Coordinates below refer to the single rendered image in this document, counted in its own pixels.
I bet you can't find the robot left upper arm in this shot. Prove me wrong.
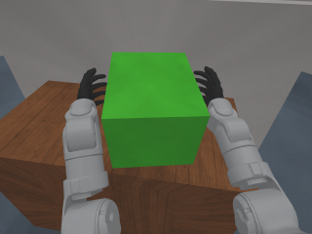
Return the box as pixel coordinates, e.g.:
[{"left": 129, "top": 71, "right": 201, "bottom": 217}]
[{"left": 61, "top": 198, "right": 122, "bottom": 234}]

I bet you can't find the robot right upper arm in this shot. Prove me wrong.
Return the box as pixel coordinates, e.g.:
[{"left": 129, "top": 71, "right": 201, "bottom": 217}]
[{"left": 233, "top": 187, "right": 311, "bottom": 234}]

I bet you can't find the robot right hand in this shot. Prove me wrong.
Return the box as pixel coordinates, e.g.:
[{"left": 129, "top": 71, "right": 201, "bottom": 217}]
[{"left": 193, "top": 66, "right": 224, "bottom": 107}]

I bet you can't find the robot left hand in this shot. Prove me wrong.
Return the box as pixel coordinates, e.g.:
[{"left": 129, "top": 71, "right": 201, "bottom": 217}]
[{"left": 77, "top": 68, "right": 107, "bottom": 106}]

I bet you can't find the pedestal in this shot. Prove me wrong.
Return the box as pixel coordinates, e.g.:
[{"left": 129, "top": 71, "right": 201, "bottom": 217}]
[{"left": 0, "top": 80, "right": 258, "bottom": 234}]

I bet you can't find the carton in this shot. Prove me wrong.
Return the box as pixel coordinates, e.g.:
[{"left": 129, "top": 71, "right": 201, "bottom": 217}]
[{"left": 101, "top": 52, "right": 211, "bottom": 169}]

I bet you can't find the right robot forearm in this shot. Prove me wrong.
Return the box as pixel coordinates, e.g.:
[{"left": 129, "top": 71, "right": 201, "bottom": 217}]
[{"left": 207, "top": 97, "right": 299, "bottom": 226}]

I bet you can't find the left robot forearm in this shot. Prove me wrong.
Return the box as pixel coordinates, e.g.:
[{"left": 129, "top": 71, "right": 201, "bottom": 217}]
[{"left": 60, "top": 98, "right": 109, "bottom": 234}]

